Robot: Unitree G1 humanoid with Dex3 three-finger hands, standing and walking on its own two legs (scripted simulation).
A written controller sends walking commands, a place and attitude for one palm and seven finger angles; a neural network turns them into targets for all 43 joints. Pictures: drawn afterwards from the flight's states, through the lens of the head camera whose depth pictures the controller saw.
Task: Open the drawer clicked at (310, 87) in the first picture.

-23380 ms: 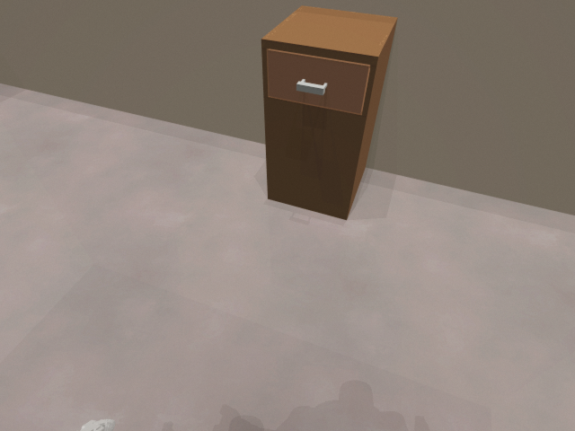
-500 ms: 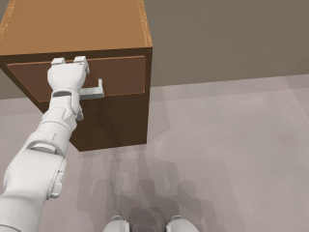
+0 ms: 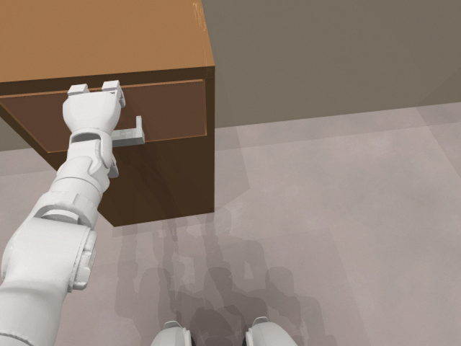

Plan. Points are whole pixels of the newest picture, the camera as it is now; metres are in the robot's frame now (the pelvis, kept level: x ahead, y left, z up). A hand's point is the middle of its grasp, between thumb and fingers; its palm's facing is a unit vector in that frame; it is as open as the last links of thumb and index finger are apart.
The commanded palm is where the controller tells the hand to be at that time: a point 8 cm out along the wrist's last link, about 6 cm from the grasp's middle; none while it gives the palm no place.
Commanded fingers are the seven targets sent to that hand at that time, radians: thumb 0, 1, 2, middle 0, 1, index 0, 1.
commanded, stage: re-aim the fingers above the handle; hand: left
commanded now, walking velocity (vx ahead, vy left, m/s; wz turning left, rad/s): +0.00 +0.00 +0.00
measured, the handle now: (118, 130) +0.56 +0.18 -0.05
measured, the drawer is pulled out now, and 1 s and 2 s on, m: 0.00 0.00 0.00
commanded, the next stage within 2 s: lower the fingers behind the handle in 1.56 s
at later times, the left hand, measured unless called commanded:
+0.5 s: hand (102, 132) +0.51 +0.19 +0.01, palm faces -0.05 -0.01 -1.00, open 13.7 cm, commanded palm +0.50 +0.17 +0.06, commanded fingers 0.00 -0.50 0.30 -0.30 -1.20 -0.30 -1.20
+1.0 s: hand (121, 127) +0.52 +0.15 +0.02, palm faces -0.05 -0.02 -1.00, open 13.6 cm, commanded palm +0.51 +0.17 +0.06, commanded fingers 0.00 -0.50 0.30 -0.30 -1.20 -0.30 -1.20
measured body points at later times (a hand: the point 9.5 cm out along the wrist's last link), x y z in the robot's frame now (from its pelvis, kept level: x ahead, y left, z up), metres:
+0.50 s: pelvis +0.00 +0.00 +0.00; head +0.12 +0.01 +0.43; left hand +0.51 +0.19 +0.07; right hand -0.03 -0.26 -0.12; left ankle +0.01 +0.11 -0.68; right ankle -0.02 -0.12 -0.68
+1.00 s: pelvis +0.00 +0.00 +0.00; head +0.11 +0.00 +0.44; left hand +0.51 +0.15 +0.07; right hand -0.03 -0.26 -0.13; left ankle +0.01 +0.11 -0.68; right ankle -0.02 -0.12 -0.68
